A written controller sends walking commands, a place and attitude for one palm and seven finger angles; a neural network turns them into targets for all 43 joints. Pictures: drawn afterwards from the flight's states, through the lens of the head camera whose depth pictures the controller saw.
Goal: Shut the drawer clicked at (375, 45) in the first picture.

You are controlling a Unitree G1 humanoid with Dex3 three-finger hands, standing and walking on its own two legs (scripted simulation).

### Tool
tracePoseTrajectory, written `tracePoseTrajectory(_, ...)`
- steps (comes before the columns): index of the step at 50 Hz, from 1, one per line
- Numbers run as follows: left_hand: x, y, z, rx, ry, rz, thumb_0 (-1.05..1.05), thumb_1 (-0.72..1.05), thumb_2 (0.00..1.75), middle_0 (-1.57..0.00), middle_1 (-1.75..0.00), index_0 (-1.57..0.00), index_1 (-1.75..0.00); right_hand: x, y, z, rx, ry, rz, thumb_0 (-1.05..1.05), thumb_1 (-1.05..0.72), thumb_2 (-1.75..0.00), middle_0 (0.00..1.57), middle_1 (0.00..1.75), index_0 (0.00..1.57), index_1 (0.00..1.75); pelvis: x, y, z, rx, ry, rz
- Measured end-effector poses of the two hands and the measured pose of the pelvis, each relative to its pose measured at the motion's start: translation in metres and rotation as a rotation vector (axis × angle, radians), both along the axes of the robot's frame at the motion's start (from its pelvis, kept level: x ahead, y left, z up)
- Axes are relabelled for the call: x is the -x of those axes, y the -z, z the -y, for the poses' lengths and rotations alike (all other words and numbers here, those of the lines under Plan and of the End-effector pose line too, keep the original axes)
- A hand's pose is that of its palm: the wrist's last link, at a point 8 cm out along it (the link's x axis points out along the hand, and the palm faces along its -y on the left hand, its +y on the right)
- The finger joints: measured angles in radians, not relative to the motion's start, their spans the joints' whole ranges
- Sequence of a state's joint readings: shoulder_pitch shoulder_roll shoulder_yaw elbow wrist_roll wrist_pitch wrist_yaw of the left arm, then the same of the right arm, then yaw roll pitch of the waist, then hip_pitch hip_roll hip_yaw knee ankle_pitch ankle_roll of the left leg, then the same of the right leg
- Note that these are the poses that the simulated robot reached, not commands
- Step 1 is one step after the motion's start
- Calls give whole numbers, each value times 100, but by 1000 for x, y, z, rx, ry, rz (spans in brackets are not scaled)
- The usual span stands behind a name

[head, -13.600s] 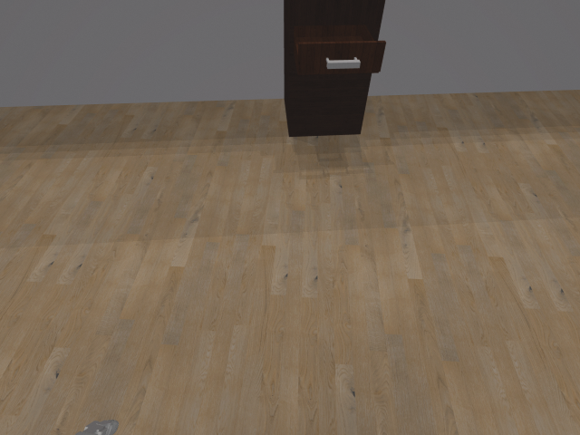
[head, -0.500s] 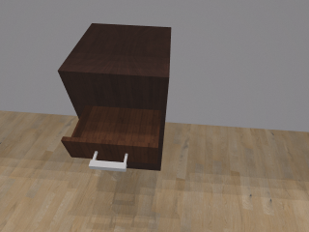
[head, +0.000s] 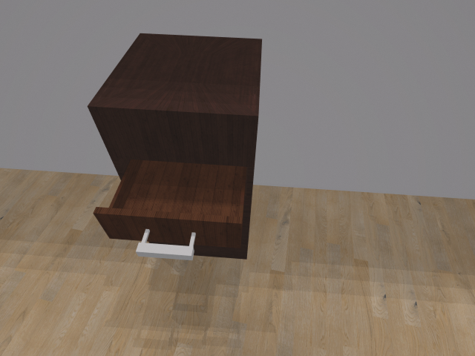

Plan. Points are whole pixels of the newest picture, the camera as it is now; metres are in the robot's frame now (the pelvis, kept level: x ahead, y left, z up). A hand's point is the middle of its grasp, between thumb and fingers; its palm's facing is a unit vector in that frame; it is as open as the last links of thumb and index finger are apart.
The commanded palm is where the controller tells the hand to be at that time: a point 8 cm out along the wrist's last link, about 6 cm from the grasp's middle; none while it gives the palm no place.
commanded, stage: look again from close up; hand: left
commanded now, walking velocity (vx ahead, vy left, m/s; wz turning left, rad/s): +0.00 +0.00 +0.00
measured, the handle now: (167, 243) +0.42 +0.22 -0.22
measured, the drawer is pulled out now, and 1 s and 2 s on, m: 0.20 0.20 0.20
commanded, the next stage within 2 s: raise the hand and make a fist in 0.24 s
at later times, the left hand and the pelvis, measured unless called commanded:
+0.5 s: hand out of the picture +0.11 +0.20 -0.09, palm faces +0.20 -0.95 -0.22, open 7.0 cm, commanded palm +0.11 +0.21 -0.08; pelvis -0.01 +0.00 -0.01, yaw +2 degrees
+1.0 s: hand out of the picture +0.14 +0.16 -0.09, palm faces -0.04 -1.00 -0.07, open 4.6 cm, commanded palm +0.15 +0.22 -0.10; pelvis -0.09 -0.02 -0.14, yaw +2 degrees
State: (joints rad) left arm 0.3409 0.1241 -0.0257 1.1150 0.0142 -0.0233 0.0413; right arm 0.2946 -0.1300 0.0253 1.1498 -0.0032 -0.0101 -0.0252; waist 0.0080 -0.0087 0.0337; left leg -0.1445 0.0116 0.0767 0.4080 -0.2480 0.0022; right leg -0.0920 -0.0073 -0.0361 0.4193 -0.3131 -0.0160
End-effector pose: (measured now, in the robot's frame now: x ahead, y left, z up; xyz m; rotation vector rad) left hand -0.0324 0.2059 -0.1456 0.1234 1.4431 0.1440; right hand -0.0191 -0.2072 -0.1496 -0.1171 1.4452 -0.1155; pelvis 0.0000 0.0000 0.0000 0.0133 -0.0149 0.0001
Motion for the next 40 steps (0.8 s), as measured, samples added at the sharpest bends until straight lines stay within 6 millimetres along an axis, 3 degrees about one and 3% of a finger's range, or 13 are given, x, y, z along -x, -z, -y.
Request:
tracePoseTrajectory(18,-9,-1,2,-11,3,18,0,91,89,-20,-30,-20,-30,-3,1,4,0,-2,0,1,-92,-90,20,30,20,30,-3,1,3,3,-2,-10)
tracePoseTrajectory(19,-16,-5,0,-16,-26,54,1,92,89,-20,-30,-20,-30,-6,0,7,11,0,26,1,-92,-90,20,30,20,30,-2,2,3,7,-1,-13)
tracePoseTrajectory(21,-41,-27,-20,-88,-52,236,5,97,89,-21,-30,-21,-31,-19,-5,18,50,6,156,2,-93,-90,20,30,20,30,0,4,3,0,4,-21)
tracePoseTrajectory(24,-95,-69,-34,-138,-54,571,6,99,89,-23,-32,-23,-33,-50,-10,35,93,-5,365,2,-93,-90,20,30,20,30,8,9,1,0,-31,-45)
tracePoseTrajectory(27,-154,-100,-29,-97,9,913,5,97,90,-26,-36,-26,-37,-89,-16,52,136,-60,554,2,-92,-90,20,30,20,30,21,22,1,5,-54,-114)
tracePoseTrajectory(30,-194,-111,-8,34,76,1220,3,96,90,-30,-41,-30,-41,-127,-23,64,171,-108,724,1,-92,-90,20,30,20,30,34,43,4,1,-40,-197)
tracePoseTrajectory(32,-202,-109,10,136,140,1375,2,95,90,-33,-45,-33,-45,-150,-27,68,180,-138,821,1,-92,-90,20,30,20,30,42,60,7,-2,-30,-239)
tracePoseTrajectory(34,-199,-100,22,202,202,1464,2,94,90,-37,-49,-37,-49,-169,-29,68,181,-167,899,1,-91,-90,20,30,20,30,48,77,10,-5,-23,-268)
tracePoseTrajectory(37,-181,-74,27,230,201,1439,1,92,89,-43,-55,-43,-55,-191,-26,61,163,-192,972,1,-91,-90,19,30,20,30,57,99,14,-6,-22,-283)
tracePoseTrajectory(40,-156,-50,17,180,149,1347,1,91,89,-50,-61,-50,-62,-203,-16,45,123,-214,997,1,-91,-90,19,30,20,30,64,113,17,5,-29,-284)
